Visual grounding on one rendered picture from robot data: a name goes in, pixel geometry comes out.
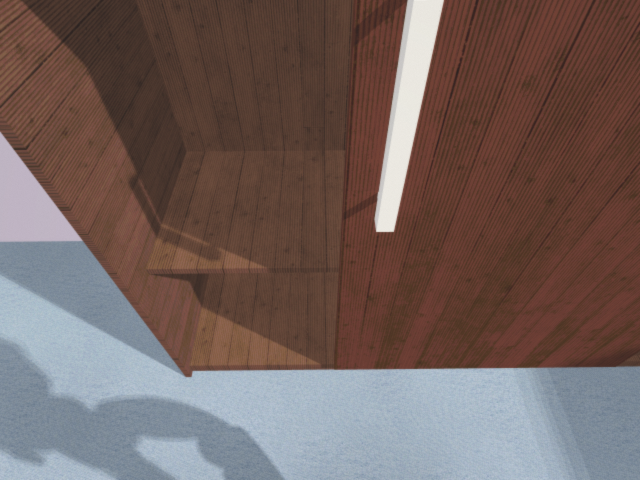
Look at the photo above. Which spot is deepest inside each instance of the handle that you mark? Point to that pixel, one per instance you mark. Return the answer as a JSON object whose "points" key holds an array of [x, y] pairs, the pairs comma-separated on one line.
{"points": [[419, 33]]}

